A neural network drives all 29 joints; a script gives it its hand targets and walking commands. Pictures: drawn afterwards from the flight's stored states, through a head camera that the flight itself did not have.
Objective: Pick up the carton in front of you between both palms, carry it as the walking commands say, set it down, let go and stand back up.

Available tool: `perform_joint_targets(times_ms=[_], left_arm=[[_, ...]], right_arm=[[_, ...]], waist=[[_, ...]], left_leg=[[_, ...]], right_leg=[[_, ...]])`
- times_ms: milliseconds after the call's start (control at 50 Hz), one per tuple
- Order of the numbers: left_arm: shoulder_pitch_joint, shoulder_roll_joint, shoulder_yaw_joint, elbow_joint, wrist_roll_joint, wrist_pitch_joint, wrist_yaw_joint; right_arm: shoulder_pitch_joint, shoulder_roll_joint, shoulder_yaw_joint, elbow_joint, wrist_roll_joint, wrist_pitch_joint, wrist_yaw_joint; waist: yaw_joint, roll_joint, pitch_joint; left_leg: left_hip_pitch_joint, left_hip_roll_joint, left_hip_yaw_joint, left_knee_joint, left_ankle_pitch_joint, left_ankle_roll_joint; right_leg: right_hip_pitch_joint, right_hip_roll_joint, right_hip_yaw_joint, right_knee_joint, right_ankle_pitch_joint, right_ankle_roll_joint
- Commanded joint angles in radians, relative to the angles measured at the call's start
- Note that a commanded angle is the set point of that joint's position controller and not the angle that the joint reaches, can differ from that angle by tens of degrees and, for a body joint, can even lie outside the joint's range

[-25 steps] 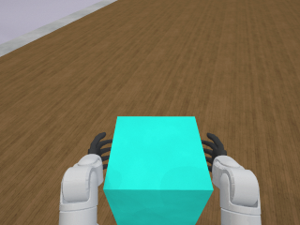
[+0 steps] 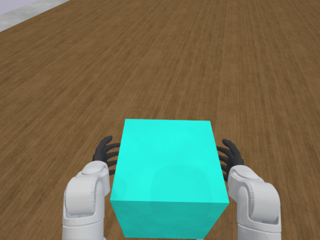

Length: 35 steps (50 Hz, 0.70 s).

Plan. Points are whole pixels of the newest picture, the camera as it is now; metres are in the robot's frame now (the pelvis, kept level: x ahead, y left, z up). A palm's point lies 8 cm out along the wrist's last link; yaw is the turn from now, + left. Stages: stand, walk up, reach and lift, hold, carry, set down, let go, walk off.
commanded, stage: carry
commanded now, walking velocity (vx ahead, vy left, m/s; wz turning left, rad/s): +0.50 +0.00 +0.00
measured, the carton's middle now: (165, 181) +0.28 +0.00 +0.00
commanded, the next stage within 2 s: none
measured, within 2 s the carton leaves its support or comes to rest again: neither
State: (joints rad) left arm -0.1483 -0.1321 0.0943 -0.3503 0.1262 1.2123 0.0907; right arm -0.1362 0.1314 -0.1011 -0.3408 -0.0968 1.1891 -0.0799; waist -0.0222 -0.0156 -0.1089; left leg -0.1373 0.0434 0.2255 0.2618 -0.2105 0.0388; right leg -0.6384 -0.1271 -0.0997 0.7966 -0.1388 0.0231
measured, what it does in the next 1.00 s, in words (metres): walks ahead: right foot, then left foot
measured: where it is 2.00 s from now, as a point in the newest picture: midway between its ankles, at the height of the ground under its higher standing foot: (155, 157)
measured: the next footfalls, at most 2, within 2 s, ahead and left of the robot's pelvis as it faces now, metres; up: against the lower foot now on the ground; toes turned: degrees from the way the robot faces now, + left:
right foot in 0.18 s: +0.32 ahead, -0.13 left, +0.00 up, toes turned -11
left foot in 0.68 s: +0.66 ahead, +0.09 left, +0.00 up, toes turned +12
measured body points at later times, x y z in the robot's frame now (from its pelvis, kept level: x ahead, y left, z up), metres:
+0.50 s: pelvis +0.33 -0.05 +0.00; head +0.34 -0.06 +0.45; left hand +0.60 +0.12 +0.08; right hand +0.62 -0.18 +0.07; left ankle +0.42 +0.11 -0.69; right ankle +0.28 -0.12 -0.75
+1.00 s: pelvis +0.66 +0.02 +0.00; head +0.68 +0.04 +0.45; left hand +0.94 +0.17 +0.06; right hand +0.94 -0.13 +0.07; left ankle +0.62 +0.08 -0.75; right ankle +0.75 -0.15 -0.69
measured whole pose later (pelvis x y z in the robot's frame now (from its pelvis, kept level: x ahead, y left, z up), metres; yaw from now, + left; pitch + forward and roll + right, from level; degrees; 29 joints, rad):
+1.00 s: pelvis +0.66 +0.02 +0.00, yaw +0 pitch +4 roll -2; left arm -0.15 -0.13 0.09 -0.36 0.12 1.19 0.09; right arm -0.13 0.13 -0.10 -0.36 -0.10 1.17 -0.08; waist 0.00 -0.01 -0.05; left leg -0.14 0.04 0.21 0.27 -0.21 0.05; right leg -0.63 -0.11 -0.10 0.84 -0.16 0.03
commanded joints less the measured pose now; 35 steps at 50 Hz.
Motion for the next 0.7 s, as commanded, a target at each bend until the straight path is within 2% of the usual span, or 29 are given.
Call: perform_joint_targets(times_ms=[0,100,120,140,160,180,200,220,240,260,280,300,320,380,460,540,580,620,640,660,680], left_arm=[[-0.444,-0.891,-0.716,-0.076,-0.402,-0.006,-0.227],[-0.447,-0.838,-0.700,-0.063,-0.409,0.030,-0.240],[-0.450,-0.832,-0.695,-0.055,-0.411,0.035,-0.243],[-0.440,-0.830,-0.687,-0.040,-0.411,0.038,-0.246],[-0.433,-0.827,-0.676,-0.024,-0.411,0.039,-0.249],[-0.425,-0.821,-0.663,-0.010,-0.404,0.039,-0.252],[-0.444,-0.827,-0.660,0.019,-0.404,0.029,-0.258],[-0.428,-0.868,-0.665,0.019,-0.416,0.021,-0.261],[-0.454,-0.900,-0.673,-0.002,-0.424,0.012,-0.263],[-0.478,-0.935,-0.682,-0.016,-0.432,0.001,-0.266],[-0.498,-0.959,-0.690,-0.034,-0.437,-0.009,-0.268],[-0.510,-0.969,-0.696,-0.049,-0.444,-0.017,-0.269],[-0.506,-0.974,-0.700,-0.061,-0.449,-0.023,-0.271],[-0.466,-0.954,-0.706,-0.076,-0.456,-0.029,-0.280],[-0.446,-0.896,-0.700,-0.101,-0.455,-0.019,-0.279],[-0.412,-0.837,-0.679,-0.082,-0.425,0.006,-0.269],[-0.413,-0.822,-0.671,-0.066,-0.412,0.019,-0.264],[-0.420,-0.815,-0.667,-0.050,-0.404,0.029,-0.260],[-0.431,-0.814,-0.669,-0.048,-0.405,0.033,-0.259],[-0.440,-0.811,-0.673,-0.048,-0.405,0.037,-0.257],[-0.456,-0.803,-0.674,-0.045,-0.403,0.040,-0.256]], right_arm=[[-0.444,0.870,0.701,-0.085,0.413,0.015,0.259],[-0.424,0.824,0.681,-0.050,0.379,0.044,0.248],[-0.432,0.822,0.682,-0.046,0.376,0.049,0.246],[-0.446,0.819,0.684,-0.044,0.376,0.053,0.245],[-0.447,0.818,0.686,-0.040,0.375,0.057,0.243],[-0.466,0.815,0.689,-0.043,0.375,0.060,0.243],[-0.497,0.833,0.703,-0.072,0.382,0.066,0.242],[-0.516,0.845,0.711,-0.064,0.389,0.060,0.244],[-0.533,0.885,0.721,-0.059,0.395,0.048,0.247],[-0.539,0.916,0.730,-0.061,0.398,0.034,0.248],[-0.536,0.941,0.736,-0.057,0.400,0.022,0.248],[-0.532,0.966,0.743,-0.061,0.402,0.011,0.246],[-0.518,0.976,0.746,-0.065,0.397,0.002,0.242],[-0.468,0.975,0.746,-0.073,0.375,-0.016,0.227],[-0.445,0.932,0.741,-0.101,0.368,-0.007,0.216],[-0.435,0.873,0.728,-0.100,0.373,0.025,0.219],[-0.443,0.852,0.721,-0.090,0.380,0.041,0.225],[-0.454,0.839,0.710,-0.075,0.383,0.052,0.232],[-0.452,0.838,0.702,-0.061,0.382,0.056,0.234],[-0.441,0.834,0.690,-0.041,0.380,0.057,0.237],[-0.438,0.831,0.684,-0.033,0.376,0.059,0.241]], waist=[[0.001,0.148,-0.165],[0.000,0.181,-0.086],[0.006,0.184,-0.094],[0.023,0.161,-0.128],[0.035,0.102,-0.194],[0.053,-0.042,-0.259],[0.049,-0.323,-0.340],[0.044,-0.290,-0.311],[0.046,-0.211,-0.306],[0.043,-0.097,-0.310],[0.037,-0.035,-0.293],[0.035,-0.055,-0.294],[0.035,-0.077,-0.295],[0.037,-0.112,-0.259],[0.037,-0.106,-0.186],[0.039,-0.120,-0.114],[0.038,-0.134,-0.076],[0.036,-0.144,-0.079],[0.023,-0.131,-0.113],[0.007,-0.080,-0.175],[-0.010,0.035,-0.240]], left_leg=[[0.221,0.213,-0.127,-0.097,0.261,0.081],[0.246,0.212,-0.076,-0.039,0.366,0.052],[0.236,0.208,-0.057,0.021,0.445,0.041],[0.196,0.179,-0.004,0.149,0.506,0.020],[0.083,0.139,0.023,0.329,0.489,-0.008],[-0.116,0.090,0.015,0.579,0.259,-0.049],[-0.444,-0.044,-0.043,0.877,-0.130,-0.091],[-0.553,-0.031,-0.174,1.006,-0.264,-0.065],[-0.565,0.022,-0.212,1.050,-0.241,-0.035],[-0.562,0.056,-0.223,1.029,-0.186,-0.022],[-0.533,0.087,-0.231,0.957,-0.130,-0.022],[-0.495,0.096,-0.222,0.899,-0.087,-0.028],[-0.478,0.086,-0.199,0.860,-0.059,-0.033],[-0.509,0.084,-0.154,0.701,0.001,-0.054],[-0.541,0.065,-0.095,0.466,0.113,-0.066],[-0.499,0.038,-0.048,0.313,0.200,-0.043],[-0.454,0.033,-0.040,0.257,0.223,-0.025],[-0.343,0.008,-0.009,0.222,0.191,-0.009],[-0.212,-0.030,0.035,0.187,0.167,-0.008],[-0.011,-0.064,0.061,0.178,0.100,-0.008],[0.180,0.092,-0.158,0.141,-0.027,0.003]], right_leg=[[-0.021,0.026,-0.053,-0.155,0.081,-0.003],[0.086,0.051,-0.102,-0.312,0.121,-0.045],[0.161,0.068,-0.126,-0.331,0.096,-0.055],[0.307,0.110,-0.178,-0.370,0.066,-0.056],[0.526,0.124,-0.176,-0.351,-0.001,-0.058],[0.721,-0.069,0.110,-0.421,-0.146,-0.092],[0.964,-0.302,0.556,-0.525,-0.185,-0.234],[0.937,-0.306,0.590,-0.572,0.008,-0.240],[0.890,-0.278,0.465,-0.528,0.143,-0.221],[0.836,-0.252,0.372,-0.502,0.194,-0.196],[0.768,-0.232,0.294,-0.521,0.201,-0.165],[0.722,-0.214,0.238,-0.551,0.152,-0.143],[0.705,-0.201,0.193,-0.571,0.126,-0.138],[0.695,-0.181,0.112,-0.627,0.079,-0.155],[0.733,-0.140,0.029,-0.633,0.191,-0.157],[0.754,-0.126,-0.030,-0.621,0.297,-0.140],[0.760,-0.126,-0.051,-0.608,0.337,-0.120],[0.756,-0.124,-0.080,-0.526,0.452,-0.097],[0.725,-0.102,-0.124,-0.408,0.512,-0.077],[0.639,-0.059,-0.160,-0.228,0.508,-0.054],[0.474,-0.036,-0.139,0.005,0.266,-0.023]])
